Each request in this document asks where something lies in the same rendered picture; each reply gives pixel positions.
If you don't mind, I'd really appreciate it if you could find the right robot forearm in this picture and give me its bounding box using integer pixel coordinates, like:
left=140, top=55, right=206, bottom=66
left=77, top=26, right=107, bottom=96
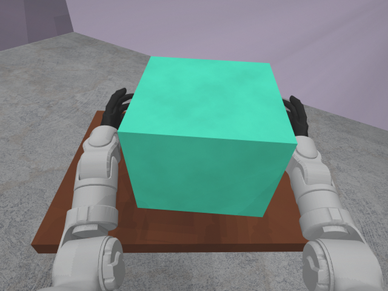
left=285, top=136, right=384, bottom=285

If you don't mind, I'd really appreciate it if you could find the left robot upper arm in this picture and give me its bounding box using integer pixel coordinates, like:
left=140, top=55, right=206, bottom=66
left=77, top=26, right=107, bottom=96
left=37, top=235, right=125, bottom=291

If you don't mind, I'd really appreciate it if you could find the left robot hand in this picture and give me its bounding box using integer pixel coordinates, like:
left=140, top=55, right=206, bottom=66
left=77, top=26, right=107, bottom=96
left=100, top=88, right=134, bottom=130

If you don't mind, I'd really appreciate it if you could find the table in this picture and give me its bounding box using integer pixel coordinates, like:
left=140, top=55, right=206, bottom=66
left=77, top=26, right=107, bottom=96
left=31, top=110, right=309, bottom=253

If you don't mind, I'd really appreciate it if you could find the right robot hand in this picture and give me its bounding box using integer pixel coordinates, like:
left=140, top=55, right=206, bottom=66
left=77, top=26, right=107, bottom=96
left=283, top=96, right=309, bottom=137

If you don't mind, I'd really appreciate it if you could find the left robot forearm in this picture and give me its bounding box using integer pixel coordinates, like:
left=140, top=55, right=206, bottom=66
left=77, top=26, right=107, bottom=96
left=52, top=125, right=121, bottom=287

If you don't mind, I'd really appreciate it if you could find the right robot upper arm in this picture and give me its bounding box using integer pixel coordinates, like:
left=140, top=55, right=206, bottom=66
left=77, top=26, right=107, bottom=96
left=303, top=238, right=384, bottom=291

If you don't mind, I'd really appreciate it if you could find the carton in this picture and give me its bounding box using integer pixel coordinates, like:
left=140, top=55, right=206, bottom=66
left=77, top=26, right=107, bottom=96
left=117, top=56, right=298, bottom=217

